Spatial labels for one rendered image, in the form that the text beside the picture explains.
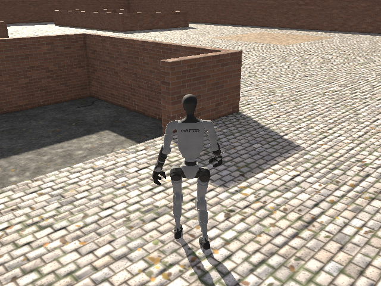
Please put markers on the robot right hand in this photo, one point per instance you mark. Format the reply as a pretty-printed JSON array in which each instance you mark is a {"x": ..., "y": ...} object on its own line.
[{"x": 217, "y": 164}]

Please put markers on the left robot upper arm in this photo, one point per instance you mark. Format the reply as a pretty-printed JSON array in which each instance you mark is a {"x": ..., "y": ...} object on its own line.
[{"x": 168, "y": 136}]

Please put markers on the right robot upper arm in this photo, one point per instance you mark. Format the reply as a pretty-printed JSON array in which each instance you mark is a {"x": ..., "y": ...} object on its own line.
[{"x": 208, "y": 125}]

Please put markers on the robot left hand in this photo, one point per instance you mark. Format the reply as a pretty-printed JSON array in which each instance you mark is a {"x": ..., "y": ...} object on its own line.
[{"x": 156, "y": 177}]

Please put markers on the right robot forearm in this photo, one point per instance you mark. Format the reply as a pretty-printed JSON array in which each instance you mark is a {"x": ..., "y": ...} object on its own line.
[{"x": 217, "y": 154}]

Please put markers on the humanoid robot head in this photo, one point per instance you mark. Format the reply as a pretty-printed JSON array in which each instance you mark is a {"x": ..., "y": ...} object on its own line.
[{"x": 189, "y": 104}]

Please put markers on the robot right foot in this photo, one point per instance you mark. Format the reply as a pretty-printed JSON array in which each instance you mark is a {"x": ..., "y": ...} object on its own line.
[{"x": 205, "y": 244}]

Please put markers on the left robot forearm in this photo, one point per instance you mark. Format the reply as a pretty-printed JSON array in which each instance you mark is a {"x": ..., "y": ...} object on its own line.
[{"x": 161, "y": 160}]

